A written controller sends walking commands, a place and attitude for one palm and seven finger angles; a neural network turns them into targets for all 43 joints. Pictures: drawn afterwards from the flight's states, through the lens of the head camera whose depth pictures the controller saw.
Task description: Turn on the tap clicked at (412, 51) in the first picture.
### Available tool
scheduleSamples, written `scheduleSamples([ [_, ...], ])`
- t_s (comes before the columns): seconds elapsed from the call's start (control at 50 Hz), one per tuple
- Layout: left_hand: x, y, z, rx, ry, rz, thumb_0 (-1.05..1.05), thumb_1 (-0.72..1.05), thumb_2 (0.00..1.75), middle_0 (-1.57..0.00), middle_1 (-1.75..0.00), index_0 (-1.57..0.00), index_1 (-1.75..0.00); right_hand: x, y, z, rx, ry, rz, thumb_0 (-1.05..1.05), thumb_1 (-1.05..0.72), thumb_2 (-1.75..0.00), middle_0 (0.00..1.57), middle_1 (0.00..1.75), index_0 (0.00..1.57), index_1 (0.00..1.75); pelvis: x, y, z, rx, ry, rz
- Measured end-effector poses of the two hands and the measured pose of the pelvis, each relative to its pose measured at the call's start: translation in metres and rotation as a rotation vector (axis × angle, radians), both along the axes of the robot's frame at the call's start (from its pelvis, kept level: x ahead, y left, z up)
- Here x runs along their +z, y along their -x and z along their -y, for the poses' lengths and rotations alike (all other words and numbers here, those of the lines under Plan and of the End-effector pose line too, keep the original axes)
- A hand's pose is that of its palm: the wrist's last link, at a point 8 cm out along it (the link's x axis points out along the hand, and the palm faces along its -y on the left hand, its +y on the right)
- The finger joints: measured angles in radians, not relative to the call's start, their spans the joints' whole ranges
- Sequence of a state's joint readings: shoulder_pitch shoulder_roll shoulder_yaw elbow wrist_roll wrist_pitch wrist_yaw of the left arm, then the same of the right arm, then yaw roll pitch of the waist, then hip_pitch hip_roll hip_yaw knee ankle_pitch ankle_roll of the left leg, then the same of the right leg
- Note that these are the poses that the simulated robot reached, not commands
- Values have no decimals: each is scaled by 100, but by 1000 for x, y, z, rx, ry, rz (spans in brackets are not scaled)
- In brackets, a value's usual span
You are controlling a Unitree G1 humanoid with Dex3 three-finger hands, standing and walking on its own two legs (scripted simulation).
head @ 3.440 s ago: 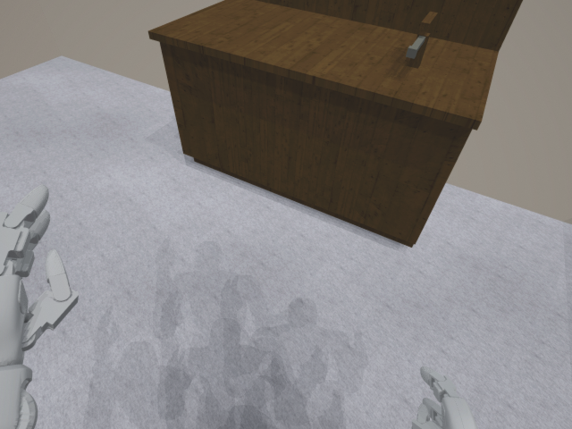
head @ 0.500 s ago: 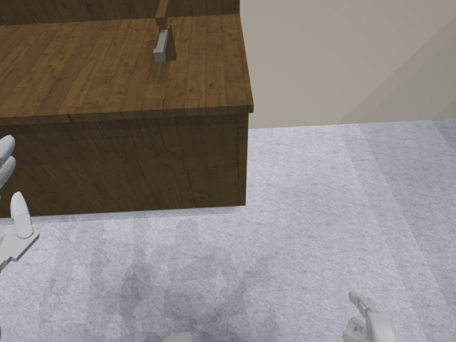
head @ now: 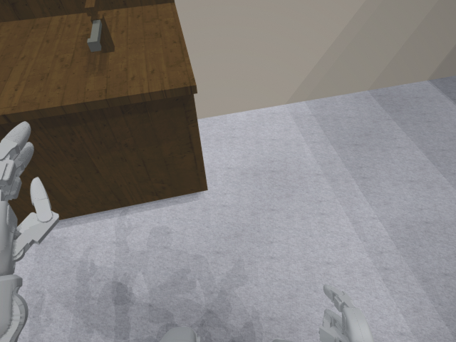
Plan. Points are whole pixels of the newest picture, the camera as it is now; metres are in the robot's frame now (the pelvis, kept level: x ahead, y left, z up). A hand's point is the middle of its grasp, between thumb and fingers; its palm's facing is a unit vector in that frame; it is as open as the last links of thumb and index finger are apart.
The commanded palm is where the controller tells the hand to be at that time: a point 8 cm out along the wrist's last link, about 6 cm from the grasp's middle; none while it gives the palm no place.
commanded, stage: take the last steps up to it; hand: left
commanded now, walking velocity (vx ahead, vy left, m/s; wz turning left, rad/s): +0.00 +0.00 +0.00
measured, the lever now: (94, 44) +0.83 +0.45 +0.07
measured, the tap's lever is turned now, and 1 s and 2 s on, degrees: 0 0 0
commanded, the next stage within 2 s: none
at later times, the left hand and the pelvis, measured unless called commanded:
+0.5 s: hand (55, 229) +0.22 +0.23 +0.17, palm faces +0.41 -0.82 -0.41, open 7.4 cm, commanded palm +0.16 +0.27 +0.19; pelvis +0.00 -0.01 +0.00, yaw +0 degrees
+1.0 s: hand (45, 151) +0.32 +0.28 +0.19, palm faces +0.35 -0.84 -0.42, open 7.4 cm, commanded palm +0.26 +0.33 +0.19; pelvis +0.09 +0.05 +0.01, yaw -2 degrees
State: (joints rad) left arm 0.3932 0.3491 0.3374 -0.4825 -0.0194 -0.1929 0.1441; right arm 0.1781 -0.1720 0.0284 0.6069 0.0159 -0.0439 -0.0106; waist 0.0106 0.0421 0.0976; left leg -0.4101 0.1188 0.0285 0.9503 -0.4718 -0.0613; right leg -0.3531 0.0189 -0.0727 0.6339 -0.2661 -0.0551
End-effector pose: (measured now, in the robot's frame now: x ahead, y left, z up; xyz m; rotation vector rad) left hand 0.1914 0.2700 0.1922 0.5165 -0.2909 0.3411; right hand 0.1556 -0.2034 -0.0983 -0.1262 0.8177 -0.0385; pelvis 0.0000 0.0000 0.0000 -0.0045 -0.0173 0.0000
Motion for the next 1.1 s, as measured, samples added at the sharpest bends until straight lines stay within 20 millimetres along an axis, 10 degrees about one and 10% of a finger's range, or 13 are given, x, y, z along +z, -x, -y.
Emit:
scheduleSamples([
  [0.2, 15, 19, 5, -86, -69, 8, 1, 89, 90, -22, -30, -22, -31, 24, 55, 61, -152, 177, -40, 1, -91, -90, 20, 30, 20, 29, 8, 13, 0, -24, -5, -24],
  [0.34, 8, 27, -16, 20, -14, 23, 1, 89, 90, -21, -30, -21, -31, 29, 58, 57, -177, 173, 2, 1, -91, -90, 19, 30, 19, 29, 14, 7, -3, -10, 14, -3],
  [0.56, -5, 7, 8, -2, 35, 8, 2, 89, 90, -21, -30, -21, -31, 7, 15, 29, -61, 67, -20, 1, -91, -90, 20, 30, 20, 30, 8, -3, 7, -2, 0, 0],
  [0.86, -3, -59, -63, 20, 11, 56, 1, 89, 90, -21, -30, -21, -31, 25, -57, -10, -108, 148, 39, 1, -91, -90, 20, 30, 20, 29, 4, -62, -48, -18, -17, -5],
  [1.1, 15, -114, -46, -51, -93, 10, 1, 89, 90, -21, -30, -21, -31, 7, -104, -47, -89, 6, 37, 1, -91, -90, 20, 30, 20, 30, 4, -122, -48, -31, -4, -24],
])
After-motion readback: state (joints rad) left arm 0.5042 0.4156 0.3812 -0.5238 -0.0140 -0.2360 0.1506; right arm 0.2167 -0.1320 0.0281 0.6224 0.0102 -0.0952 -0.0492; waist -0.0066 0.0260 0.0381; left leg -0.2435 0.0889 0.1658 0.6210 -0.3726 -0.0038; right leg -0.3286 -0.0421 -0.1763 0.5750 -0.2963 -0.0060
